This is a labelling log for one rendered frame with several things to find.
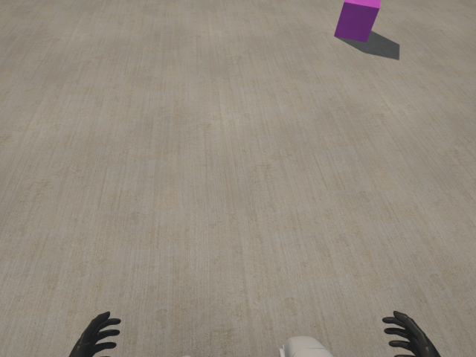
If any robot right thigh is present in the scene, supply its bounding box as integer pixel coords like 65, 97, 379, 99
278, 336, 334, 357

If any carton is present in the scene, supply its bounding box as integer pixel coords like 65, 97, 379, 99
334, 0, 381, 42

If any right robot hand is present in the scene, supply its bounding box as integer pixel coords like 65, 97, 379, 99
382, 311, 441, 357

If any left robot hand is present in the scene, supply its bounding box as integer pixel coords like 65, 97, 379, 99
69, 312, 121, 357

